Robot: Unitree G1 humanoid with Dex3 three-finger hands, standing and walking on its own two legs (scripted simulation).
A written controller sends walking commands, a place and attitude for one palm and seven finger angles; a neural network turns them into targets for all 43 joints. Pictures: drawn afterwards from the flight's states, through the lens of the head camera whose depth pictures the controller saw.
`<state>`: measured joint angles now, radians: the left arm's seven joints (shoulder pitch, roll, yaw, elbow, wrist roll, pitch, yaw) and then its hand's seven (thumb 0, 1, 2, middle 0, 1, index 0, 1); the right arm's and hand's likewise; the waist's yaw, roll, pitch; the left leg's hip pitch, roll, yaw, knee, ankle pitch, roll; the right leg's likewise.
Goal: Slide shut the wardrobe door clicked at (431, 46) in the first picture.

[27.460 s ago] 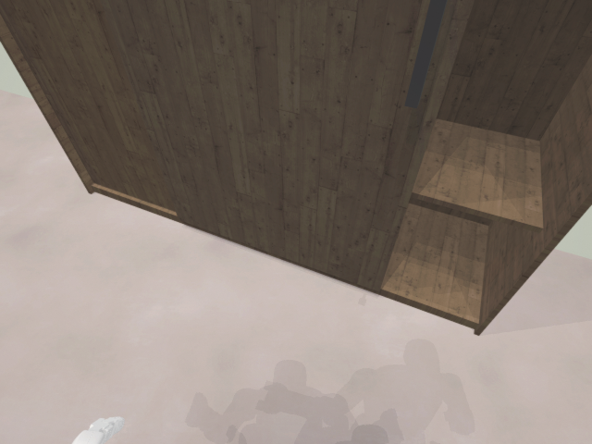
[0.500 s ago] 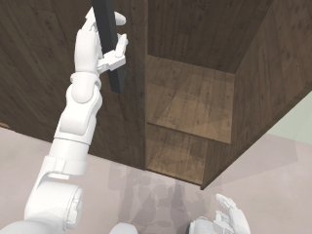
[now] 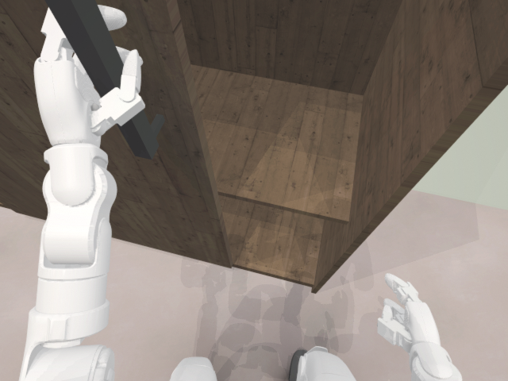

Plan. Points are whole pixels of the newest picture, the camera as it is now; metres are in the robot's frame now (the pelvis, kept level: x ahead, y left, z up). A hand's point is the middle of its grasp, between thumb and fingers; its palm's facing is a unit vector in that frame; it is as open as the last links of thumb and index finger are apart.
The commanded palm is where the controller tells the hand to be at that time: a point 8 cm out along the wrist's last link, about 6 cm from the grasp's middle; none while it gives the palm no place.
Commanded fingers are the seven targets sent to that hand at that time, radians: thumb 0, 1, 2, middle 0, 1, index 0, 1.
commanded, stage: step sideways, sliding the door along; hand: left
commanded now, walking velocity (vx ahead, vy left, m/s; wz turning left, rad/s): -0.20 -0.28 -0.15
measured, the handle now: (120, 64) +0.41 +0.22 +0.22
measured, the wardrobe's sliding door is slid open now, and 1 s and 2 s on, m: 0.31 0.10 0.00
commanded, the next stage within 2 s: none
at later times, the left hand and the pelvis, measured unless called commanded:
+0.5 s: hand (213, 109) +0.36 +0.10 +0.22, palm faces +0.19 -0.98 -0.06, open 6.6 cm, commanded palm +0.33 +0.08 +0.22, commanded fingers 0.00 0.90 0.90 -0.45 -1.40 -0.45 -1.40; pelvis +0.00 -0.05 +0.01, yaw -2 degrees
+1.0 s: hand (329, 135) +0.35 -0.02 +0.22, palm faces +0.10 -0.99 -0.05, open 6.6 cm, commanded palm +0.32 -0.02 +0.22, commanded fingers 0.00 0.90 0.90 -0.45 -1.40 -0.45 -1.40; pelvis -0.02 -0.13 +0.00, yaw -3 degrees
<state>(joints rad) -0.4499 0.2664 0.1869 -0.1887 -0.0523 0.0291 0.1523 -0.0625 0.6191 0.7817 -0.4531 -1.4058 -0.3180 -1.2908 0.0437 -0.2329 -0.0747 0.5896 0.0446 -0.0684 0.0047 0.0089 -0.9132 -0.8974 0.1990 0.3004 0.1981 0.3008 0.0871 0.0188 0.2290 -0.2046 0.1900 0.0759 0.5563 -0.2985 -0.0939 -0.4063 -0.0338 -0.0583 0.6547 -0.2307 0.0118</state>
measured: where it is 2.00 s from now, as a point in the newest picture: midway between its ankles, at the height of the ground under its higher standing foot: outside the picture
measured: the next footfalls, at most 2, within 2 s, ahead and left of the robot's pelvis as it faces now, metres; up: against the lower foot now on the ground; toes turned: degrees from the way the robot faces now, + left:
right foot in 0.56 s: +0.05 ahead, -0.23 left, +0.00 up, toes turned -5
left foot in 1.62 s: -0.01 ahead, -0.08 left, +0.00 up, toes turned -2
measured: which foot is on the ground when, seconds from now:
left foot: down 0.00-1.00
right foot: down 0.00-0.30, up 0.32-0.54, down 0.56-1.00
